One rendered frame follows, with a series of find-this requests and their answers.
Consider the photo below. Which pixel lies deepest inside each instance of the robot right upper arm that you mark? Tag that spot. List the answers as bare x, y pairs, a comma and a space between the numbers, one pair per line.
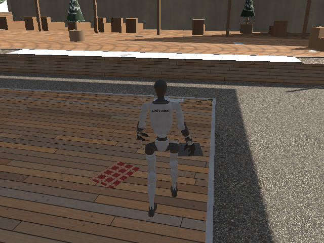
179, 115

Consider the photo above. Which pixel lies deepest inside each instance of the right robot forearm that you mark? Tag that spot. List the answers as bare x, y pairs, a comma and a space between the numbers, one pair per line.
186, 135

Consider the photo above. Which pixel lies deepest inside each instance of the left robot thigh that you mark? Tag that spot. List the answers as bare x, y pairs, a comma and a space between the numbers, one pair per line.
151, 161

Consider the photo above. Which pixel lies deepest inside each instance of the robot left hand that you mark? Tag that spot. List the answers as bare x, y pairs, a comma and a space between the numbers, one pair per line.
140, 138

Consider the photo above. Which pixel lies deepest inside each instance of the robot right shin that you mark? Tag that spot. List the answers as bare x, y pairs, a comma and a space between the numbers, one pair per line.
174, 176

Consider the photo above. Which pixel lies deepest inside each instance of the left robot forearm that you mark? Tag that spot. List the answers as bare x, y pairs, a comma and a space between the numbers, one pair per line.
139, 130

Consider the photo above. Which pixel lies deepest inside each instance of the robot right hand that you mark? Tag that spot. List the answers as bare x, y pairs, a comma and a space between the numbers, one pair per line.
192, 148

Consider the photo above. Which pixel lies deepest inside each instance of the robot left upper arm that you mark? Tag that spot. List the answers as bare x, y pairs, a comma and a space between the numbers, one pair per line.
143, 113

